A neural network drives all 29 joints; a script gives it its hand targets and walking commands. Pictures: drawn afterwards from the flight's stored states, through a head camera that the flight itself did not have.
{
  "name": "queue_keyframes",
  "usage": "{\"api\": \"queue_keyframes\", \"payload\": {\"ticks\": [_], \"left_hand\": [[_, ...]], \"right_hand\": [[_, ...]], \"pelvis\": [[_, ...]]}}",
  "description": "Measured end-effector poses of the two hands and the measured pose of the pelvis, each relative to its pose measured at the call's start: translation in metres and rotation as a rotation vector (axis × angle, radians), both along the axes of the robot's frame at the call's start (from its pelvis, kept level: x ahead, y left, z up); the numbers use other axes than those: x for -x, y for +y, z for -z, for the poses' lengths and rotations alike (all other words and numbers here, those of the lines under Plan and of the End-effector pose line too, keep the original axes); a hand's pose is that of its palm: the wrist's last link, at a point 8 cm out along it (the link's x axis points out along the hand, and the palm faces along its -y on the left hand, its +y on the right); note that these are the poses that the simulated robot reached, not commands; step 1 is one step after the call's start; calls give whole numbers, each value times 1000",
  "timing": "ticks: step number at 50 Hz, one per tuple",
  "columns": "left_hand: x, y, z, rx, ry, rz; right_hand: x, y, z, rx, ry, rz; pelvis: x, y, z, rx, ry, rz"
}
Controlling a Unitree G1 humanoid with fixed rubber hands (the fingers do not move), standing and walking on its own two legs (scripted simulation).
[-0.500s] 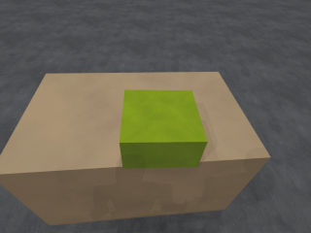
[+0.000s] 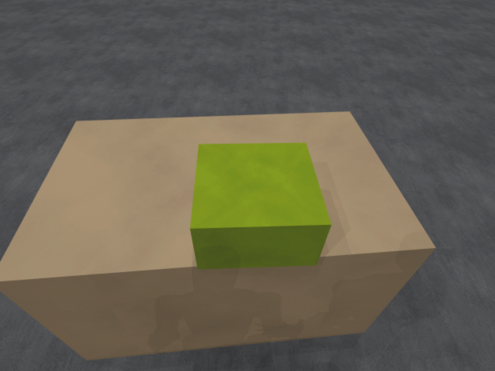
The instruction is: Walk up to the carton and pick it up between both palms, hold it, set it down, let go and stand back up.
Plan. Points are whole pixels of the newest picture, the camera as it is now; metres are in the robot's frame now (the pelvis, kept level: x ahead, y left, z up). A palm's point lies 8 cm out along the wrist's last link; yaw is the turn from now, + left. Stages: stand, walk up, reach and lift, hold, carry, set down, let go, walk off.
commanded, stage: stand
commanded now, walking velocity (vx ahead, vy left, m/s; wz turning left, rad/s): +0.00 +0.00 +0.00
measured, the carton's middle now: (255, 202) +0.53 +0.00 -0.08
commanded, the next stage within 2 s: none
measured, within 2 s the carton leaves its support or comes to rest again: neither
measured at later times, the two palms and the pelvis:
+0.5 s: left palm out of the picture +0.05 +0.26 -0.13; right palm out of the picture +0.09 -0.24 -0.12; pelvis +0.00 +0.00 +0.00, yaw +0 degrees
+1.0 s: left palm out of the picture +0.05 +0.26 -0.13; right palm out of the picture +0.09 -0.25 -0.12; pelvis +0.00 +0.00 +0.00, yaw +0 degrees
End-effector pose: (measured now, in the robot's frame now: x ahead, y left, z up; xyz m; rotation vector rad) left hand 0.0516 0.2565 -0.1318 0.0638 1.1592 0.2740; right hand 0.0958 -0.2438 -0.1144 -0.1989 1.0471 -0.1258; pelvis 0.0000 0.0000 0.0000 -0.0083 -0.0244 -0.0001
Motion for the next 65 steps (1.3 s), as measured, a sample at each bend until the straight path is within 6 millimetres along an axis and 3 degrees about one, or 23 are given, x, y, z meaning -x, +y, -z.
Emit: {"api": "queue_keyframes", "payload": {"ticks": [65], "left_hand": [[6,-1,1,0,23,-5]], "right_hand": [[8,-4,4,1,30,22]], "pelvis": [[0,-1,0,0,0,1]]}}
